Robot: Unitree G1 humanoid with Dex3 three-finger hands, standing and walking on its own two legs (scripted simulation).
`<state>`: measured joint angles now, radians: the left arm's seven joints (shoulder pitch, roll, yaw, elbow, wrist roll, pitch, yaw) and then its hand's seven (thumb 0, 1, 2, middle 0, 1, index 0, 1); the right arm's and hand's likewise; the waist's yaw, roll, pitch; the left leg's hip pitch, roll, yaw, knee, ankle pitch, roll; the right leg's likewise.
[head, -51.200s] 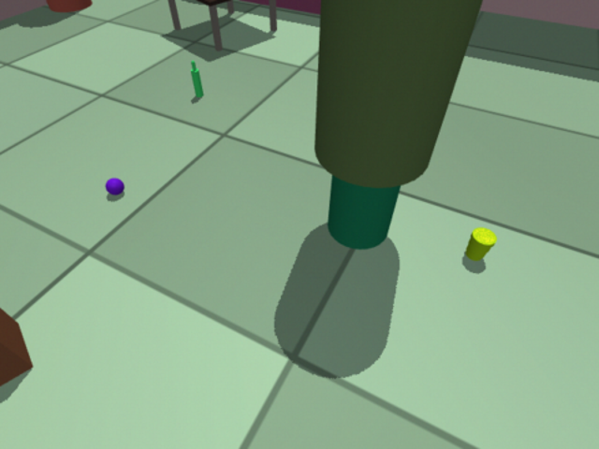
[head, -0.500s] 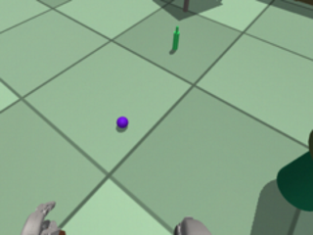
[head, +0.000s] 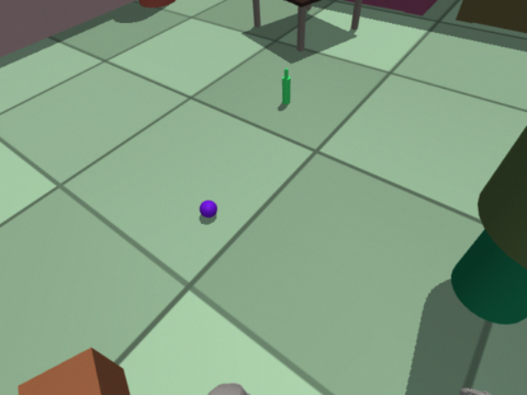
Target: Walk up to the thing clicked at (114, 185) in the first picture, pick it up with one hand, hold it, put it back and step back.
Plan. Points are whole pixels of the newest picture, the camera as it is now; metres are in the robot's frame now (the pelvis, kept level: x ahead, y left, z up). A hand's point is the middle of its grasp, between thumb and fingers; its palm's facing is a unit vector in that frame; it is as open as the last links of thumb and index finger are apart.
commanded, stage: step back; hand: left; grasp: from above
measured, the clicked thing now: (208, 208) +1.03 +0.33 -0.72
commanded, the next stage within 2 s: stand in 1.00 s
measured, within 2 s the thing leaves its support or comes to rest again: neither
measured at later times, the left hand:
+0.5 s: hand out of the picture +0.02 +0.27 -0.14, palm faces +0.04 -0.91 -0.40, open 7.4 cm
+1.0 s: hand out of the picture +0.08 +0.28 -0.16, palm faces +0.10 -0.92 -0.37, open 7.4 cm
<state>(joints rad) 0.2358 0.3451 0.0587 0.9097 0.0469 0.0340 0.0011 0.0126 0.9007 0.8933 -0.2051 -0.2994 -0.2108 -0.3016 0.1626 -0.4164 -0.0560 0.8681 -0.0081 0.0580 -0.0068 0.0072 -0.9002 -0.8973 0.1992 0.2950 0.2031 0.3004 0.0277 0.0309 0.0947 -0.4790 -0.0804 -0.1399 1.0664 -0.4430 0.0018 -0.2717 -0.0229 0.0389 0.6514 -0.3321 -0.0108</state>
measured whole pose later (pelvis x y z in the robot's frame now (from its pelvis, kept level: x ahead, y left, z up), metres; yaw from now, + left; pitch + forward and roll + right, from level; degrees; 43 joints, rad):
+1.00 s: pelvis +0.03 +0.01 -0.01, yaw +4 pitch -3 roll +0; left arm 0.16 0.38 0.04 0.96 0.00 -0.01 0.02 0.01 0.90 0.89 -0.20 -0.30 -0.21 -0.30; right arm 0.09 -0.32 -0.03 0.98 -0.02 0.01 0.01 0.01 -0.90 -0.90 0.20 0.30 0.20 0.30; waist 0.03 -0.02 0.13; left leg -0.36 0.03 0.02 0.66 -0.25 0.01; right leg -0.25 -0.02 -0.02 0.72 -0.45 -0.03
